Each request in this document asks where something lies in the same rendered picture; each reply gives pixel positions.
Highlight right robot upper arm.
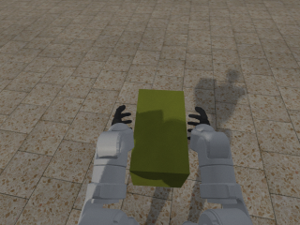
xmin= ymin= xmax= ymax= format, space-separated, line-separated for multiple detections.
xmin=198 ymin=208 xmax=252 ymax=225

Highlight carton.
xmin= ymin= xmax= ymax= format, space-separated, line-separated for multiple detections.
xmin=129 ymin=89 xmax=190 ymax=188

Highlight left robot upper arm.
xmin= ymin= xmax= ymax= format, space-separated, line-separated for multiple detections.
xmin=78 ymin=207 xmax=129 ymax=225

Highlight robot left hand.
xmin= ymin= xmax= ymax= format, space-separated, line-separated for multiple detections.
xmin=111 ymin=105 xmax=132 ymax=129

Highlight robot right hand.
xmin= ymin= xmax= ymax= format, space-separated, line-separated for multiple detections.
xmin=187 ymin=106 xmax=210 ymax=140

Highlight right robot forearm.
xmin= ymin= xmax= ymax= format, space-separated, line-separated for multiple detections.
xmin=189 ymin=124 xmax=253 ymax=225

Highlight left robot forearm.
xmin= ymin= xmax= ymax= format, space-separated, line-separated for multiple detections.
xmin=77 ymin=123 xmax=135 ymax=225

